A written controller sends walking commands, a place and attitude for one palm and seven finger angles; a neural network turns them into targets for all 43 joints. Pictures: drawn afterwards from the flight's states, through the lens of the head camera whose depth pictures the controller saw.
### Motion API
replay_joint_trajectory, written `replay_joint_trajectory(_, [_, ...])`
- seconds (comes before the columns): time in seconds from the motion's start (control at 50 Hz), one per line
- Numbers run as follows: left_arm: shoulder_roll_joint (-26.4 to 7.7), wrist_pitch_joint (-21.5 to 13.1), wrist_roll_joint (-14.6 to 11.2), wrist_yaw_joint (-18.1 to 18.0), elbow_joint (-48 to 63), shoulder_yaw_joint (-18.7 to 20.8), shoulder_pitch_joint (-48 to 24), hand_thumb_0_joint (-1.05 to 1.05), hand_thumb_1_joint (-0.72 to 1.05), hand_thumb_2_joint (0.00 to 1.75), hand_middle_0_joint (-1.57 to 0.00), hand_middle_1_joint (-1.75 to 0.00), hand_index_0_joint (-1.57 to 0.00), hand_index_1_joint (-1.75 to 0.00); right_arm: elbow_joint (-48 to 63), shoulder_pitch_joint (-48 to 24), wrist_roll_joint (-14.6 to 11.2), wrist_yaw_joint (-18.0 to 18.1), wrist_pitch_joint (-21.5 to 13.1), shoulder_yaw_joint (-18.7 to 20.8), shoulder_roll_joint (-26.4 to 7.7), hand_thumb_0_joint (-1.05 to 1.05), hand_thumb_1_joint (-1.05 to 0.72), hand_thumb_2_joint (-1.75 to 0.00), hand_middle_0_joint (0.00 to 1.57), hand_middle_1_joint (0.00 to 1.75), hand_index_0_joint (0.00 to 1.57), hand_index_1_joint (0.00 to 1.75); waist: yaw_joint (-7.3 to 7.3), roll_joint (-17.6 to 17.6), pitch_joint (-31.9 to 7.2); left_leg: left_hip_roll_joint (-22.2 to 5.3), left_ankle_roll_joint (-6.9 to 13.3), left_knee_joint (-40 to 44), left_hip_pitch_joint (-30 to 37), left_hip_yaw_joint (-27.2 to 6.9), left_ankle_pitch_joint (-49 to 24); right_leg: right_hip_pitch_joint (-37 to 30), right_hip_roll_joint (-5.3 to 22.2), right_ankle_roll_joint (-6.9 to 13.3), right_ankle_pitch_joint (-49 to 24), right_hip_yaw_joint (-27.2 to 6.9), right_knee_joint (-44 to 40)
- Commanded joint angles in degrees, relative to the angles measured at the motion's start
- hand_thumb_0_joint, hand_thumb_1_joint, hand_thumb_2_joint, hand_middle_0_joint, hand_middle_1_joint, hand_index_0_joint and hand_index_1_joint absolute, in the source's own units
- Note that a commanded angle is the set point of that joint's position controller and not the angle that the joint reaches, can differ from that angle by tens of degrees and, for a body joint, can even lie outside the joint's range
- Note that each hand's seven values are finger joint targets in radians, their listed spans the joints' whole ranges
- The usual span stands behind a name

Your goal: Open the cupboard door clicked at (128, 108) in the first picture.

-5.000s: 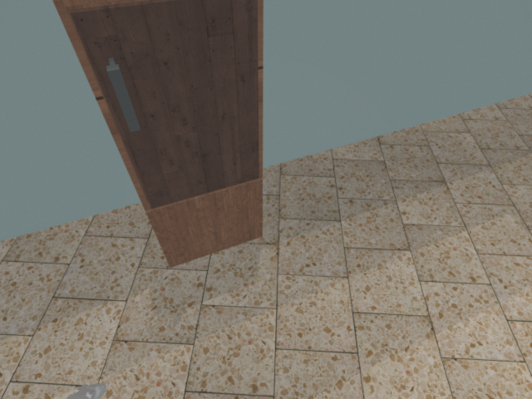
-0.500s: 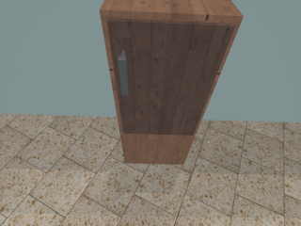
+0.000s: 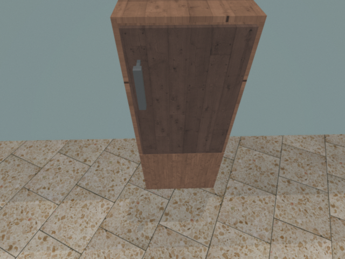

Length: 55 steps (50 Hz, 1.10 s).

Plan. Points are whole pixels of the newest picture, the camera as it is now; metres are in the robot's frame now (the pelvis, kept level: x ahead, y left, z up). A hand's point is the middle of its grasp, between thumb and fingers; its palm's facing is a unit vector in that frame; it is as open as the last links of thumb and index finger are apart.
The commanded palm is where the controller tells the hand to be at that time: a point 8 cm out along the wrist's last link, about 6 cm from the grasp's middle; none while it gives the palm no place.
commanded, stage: look again from close up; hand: left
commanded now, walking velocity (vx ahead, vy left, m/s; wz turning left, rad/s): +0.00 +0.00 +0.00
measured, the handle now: (140, 85) +0.60 +0.13 +0.07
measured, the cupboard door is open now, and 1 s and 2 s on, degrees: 0 0 0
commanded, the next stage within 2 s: shuffle to correct the standing spot in 0.34 s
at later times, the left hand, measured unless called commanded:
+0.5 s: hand out of the picture +0.02 +0.17 -0.17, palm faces -0.01 -0.98 -0.21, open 7.4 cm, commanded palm none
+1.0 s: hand out of the picture +0.02 +0.11 -0.20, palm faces +0.05 -0.99 -0.12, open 7.4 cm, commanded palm none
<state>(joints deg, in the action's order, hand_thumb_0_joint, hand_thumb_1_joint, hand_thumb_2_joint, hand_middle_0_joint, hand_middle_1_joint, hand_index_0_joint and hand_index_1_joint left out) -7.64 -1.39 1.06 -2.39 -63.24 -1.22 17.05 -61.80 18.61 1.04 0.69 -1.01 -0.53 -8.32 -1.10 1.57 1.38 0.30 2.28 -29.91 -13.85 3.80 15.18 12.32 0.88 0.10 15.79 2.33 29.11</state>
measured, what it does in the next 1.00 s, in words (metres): lifts its left foot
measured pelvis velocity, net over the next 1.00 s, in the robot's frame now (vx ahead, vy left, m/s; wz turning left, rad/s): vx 0.08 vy -0.04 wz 0.01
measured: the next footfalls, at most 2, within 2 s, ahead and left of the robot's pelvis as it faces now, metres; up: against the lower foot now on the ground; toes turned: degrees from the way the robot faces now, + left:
right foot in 1.28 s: +0.22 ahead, -0.26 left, +0.00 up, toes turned -5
left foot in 1.62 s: +0.14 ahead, +0.00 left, +0.00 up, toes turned +8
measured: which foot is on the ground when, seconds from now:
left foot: down 0.00-1.00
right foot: down 0.00-0.96, up 0.98-1.00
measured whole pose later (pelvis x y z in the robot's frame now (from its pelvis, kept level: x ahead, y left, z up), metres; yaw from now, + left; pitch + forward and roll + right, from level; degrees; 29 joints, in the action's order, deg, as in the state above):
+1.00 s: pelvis +0.08 -0.04 -0.01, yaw +0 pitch +1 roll +0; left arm -8.1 1.5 2.0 -0.9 -63.0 1.6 22.5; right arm -61.7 14.4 1.9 2.7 -2.3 0.7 -7.4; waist 0.5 -3.4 2.6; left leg -2.9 1.7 -38.2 -16.0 7.7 22.3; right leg 16.6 -1.6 2.6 28.9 3.9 50.1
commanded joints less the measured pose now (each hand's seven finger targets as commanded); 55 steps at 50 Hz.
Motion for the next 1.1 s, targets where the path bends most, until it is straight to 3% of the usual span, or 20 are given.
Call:
replay_joint_trajectory(0.0, [-5.77,-0.4,-0.07,0.06,3.08,1.19,2.63,0.0,0.9,0.9,-0.2,-0.3,-0.2,-0.3,4.13,1.72,-0.03,0.39,-0.82,1.16,-5.73,0.0,-0.9,-0.9,0.2,0.3,0.2,0.3,0.85,-0.8,4.48,-6.22,0.72,10.61,-4.66,-8.72,4.57,2.57,3.55,2.69,2.7,-4.77,-4.25])
replay_joint_trajectory(0.14, [-6.76,-0.53,-0.16,0.13,3.27,1.33,2.54,0.0,0.9,0.9,-0.2,-0.3,-0.2,-0.3,3.02,1.08,-0.22,0.52,-1.26,1.21,-7.12,0.0,-0.9,-0.9,0.2,0.3,0.2,0.3,0.78,-3.79,3.67,-6.04,0.69,10.91,-1.43,-7.71,0.62,2.71,4.09,2.25,-0.48,-5.85,-5.17])
replay_joint_trajectory(0.2, [-7.51,-0.54,-0.15,0.16,3.25,1.59,2.5,0.0,0.9,0.9,-0.2,-0.3,-0.2,-0.3,2.39,0.58,-0.26,0.61,-1.49,1.2,-7.39,0.0,-0.9,-0.9,0.2,0.3,0.2,0.3,1.0,-1.49,2.4,-6.2,0.76,10.73,-0.21,-7.24,-2.39,1.61,4.24,2.15,-2.81,-5.73,-4.96])
replay_joint_trajectory(0.4, [-9.15,-0.58,-0.18,0.33,2.69,1.86,1.26,0.0,0.9,0.9,-0.2,-0.3,-0.2,-0.3,1.0,-1.83,-0.36,0.83,-1.65,1.24,-8.48,0.0,-0.9,-0.9,0.2,0.3,0.2,0.3,1.11,-1.71,0.9,-6.44,0.39,9.45,2.83,-5.84,-7.96,0.34,4.97,2.12,-7.67,-6.35,-5.92])
replay_joint_trajectory(0.48, [-7.25,0.17,0.08,0.5,1.77,1.52,2.59,0.0,0.9,0.9,-0.2,-0.3,-0.2,-0.3,0.24,-1.3,-0.08,0.73,-1.02,1.01,-6.75,0.0,-0.9,-0.9,0.2,0.3,0.2,0.3,1.1,-1.49,2.12,-6.9,0.72,10.01,1.45,-6.69,0.04,1.07,4.17,1.79,0.38,-4.37,-5.12])
replay_joint_trajectory(0.56, [-6.91,0.79,0.61,1.19,2.59,2.04,3.25,0.0,0.9,0.9,-0.2,-0.3,-0.2,-0.3,1.07,-1.22,0.34,0.76,-0.38,2.01,-8.27,0.0,-0.9,-0.9,0.2,0.3,0.2,0.3,0.98,0.8,5.73,-9.14,2.4,13.13,-2.4,-11.28,11.51,4.3,2.66,1.86,6.82,-1.62,-2.1])
replay_joint_trajectory(0.6, [-6.85,0.72,0.81,1.48,2.98,2.32,3.75,0.0,0.9,0.9,-0.2,-0.3,-0.2,-0.3,1.44,-0.55,0.36,0.96,-0.49,2.4,-8.73,0.0,-0.9,-0.9,0.2,0.3,0.2,0.3,1.07,1.42,5.03,-10.21,3.31,12.37,-1.89,-12.32,9.31,4.57,2.45,1.98,5.27,-1.08,-0.99])
replay_joint_trajectory(0.66, [-6.53,0.51,0.7,1.7,2.99,2.74,5.37,0.0,0.9,0.9,-0.2,-0.3,-0.2,-0.3,1.71,0.14,0.36,1.37,-0.79,2.69,-8.32,0.0,-0.9,-0.9,0.2,0.3,0.2,0.3,1.25,0.3,3.03,-9.92,3.33,8.02,-1.21,-10.21,1.17,2.85,2.81,2.58,1.16,-1.75,-1.11])
replay_joint_trajectory(0.72, [-7.29,0.45,0.64,1.61,2.63,3.37,7.84,0.0,0.9,0.9,-0.2,-0.3,-0.2,-0.3,1.92,-0.01,0.3,1.78,-1.04,2.52,-6.78,0.0,-0.9,-0.9,0.2,0.3,0.2,0.3,1.67,-4.98,1.52,-6.84,1.83,-0.6,-3.79,-4.25,-5.21,-1.77,5.08,4.28,-6.06,-5.42,-3.17])
replay_joint_trajectory(0.78, [-9.14,0.57,0.63,1.19,1.6,4.25,11.82,0.0,0.9,0.9,-0.2,-0.3,-0.2,-0.3,2.84,-2.07,0.3,1.91,-0.9,2.03,-3.72,0.0,-0.9,-0.9,0.2,0.3,0.2,0.3,2.95,-12.98,1.85,-1.87,-0.63,-13.7,-12.87,2.52,8.47,-8.22,11.86,9.76,-19.59,-13.64,-7.25])
replay_joint_trajectory(0.82, [-8.51,0.65,1.15,0.85,1.65,4.31,12.75,0.0,0.9,0.9,-0.2,-0.3,-0.2,-0.3,3.93,-5.14,0.13,1.84,-1.0,2.1,-3.13,0.0,-0.9,-0.9,0.2,0.3,0.2,0.3,3.75,-10.21,3.25,-2.54,-0.62,-18.48,-17.34,2.02,16.3,-10.0,13.89,13.84,-30.41,-14.34,-6.76])
replay_joint_trajectory(0.84, [-8.09,0.75,1.25,0.71,1.61,4.29,12.02,0.0,0.9,0.9,-0.2,-0.3,-0.2,-0.3,4.04,-5.67,0.02,1.82,-1.04,2.17,-2.94,0.0,-0.9,-0.9,0.2,0.3,0.2,0.3,3.25,-8.14,3.26,-3.0,-0.55,-16.61,-16.3,1.94,15.86,-9.73,13.42,14.15,-33.34,-13.11,-5.26])
replay_joint_trajectory(0.88, [-7.62,1.21,0.8,0.67,2.76,4.13,8.01,0.0,0.9,0.9,-0.2,-0.3,-0.2,-0.3,1.9,-0.2,0.07,1.85,-1.09,2.1,-1.85,0.0,-0.9,-0.9,0.2,0.3,0.2,0.3,-0.44,-5.86,1.42,-3.21,-0.51,-3.73,-4.11,3.08,5.93,-3.26,9.59,10.87,-29.38,-7.65,-0.23])
replay_joint_trajectory(0.9, [-6.73,1.51,0.39,0.9,3.52,3.98,6.33,0.0,0.9,0.9,-0.2,-0.3,-0.2,-0.3,-0.45,5.71,0.33,2.17,-1.31,2.45,-3.39,0.0,-0.9,-0.9,0.2,0.3,0.2,0.3,-2.99,-2.17,-0.83,-5.85,0.92,3.8,7.54,-0.56,-5.19,4.18,5.78,7.49,-25.14,-4.47,8.53])
replay_joint_trajectory(0.92, [-4.09,1.47,0.02,1.35,4.79,3.71,6.96,0.0,0.9,0.9,-0.2,-0.3,-0.2,-0.3,-1.86,11.45,1.13,2.87,-1.54,3.81,-9.72,0.0,-0.9,-0.9,0.2,0.3,0.2,0.3,-4.29,12.29,-3.7,-21.34,7.42,7.95,17.45,-20.23,-20.53,16.94,-0.35,2.3,-4.0,1.87,22.45])
replay_joint_trajectory(0.94, [-5.79,1.2,0.68,1.32,6.51,3.75,4.08,0.0,0.9,0.9,-0.2,-0.3,-0.2,-0.3,-2.3,14.24,1.04,3.22,-1.09,4.1,-11.88,0.0,-0.9,-0.9,0.2,0.3,0.2,0.3,-5.19,13.19,-3.57,-29.72,12.89,10.83,18.64,-28.19,-31.32,22.62,-1.48,1.67,17.82,-0.22,33.64])
replay_joint_trajectory(0.96, [-6.5,1.84,1.08,1.31,6.86,4.48,0.71,0.0,0.9,0.9,-0.2,-0.3,-0.2,-0.3,-2.33,12.88,0.9,3.44,-0.97,3.96,-11.55,0.0,-0.9,-0.9,0.2,0.3,0.2,0.3,-4.65,8.38,0.54,-29.94,13.53,10.13,13.9,-26.34,-34.13,25.51,0.59,1.52,16.64,-3.86,39.04])
replay_joint_trajectory(1.0, [-5.15,2.15,1.21,2.11,7.06,4.77,-0.09,0.0,0.9,0.9,-0.2,-0.3,-0.2,-0.3,-0.27,6.65,0.9,3.53,-1.65,3.43,-9.11,0.0,-0.9,-0.9,0.2,0.3,0.2,0.3,-1.35,3.6,4.32,-26.36,11.09,10.0,7.92,-18.16,-35.78,25.86,2.95,0.64,11.27,-4.38,40.37])
replay_joint_trajectory(1.04, [-3.16,3.08,1.1,2.81,6.58,4.66,1.68,0.0,0.9,0.9,-0.2,-0.3,-0.2,-0.3,0.9,3.8,0.86,3.37,-2.12,3.33,-9.08,0.0,-0.9,-0.9,0.2,0.3,0.2,0.3,0.52,6.31,3.42,-21.6,7.72,10.53,4.54,-8.98,-35.05,22.34,2.97,-0.35,5.95,-2.35,38.65])
replay_joint_trajectory(1.08, [-3.15,3.62,0.88,3.27,7.33,4.74,0.5,0.0,0.9,0.9,-0.2,-0.3,-0.2,-0.3,1.42,2.85,0.97,3.26,-2.09,3.5,-9.32,0.0,-0.9,-0.9,0.2,0.3,0.2,0.3,0.81,7.42,3.25,-19.19,5.98,10.3,3.05,-4.73,-35.34,20.12,3.23,-0.85,3.93,-0.66,32.07])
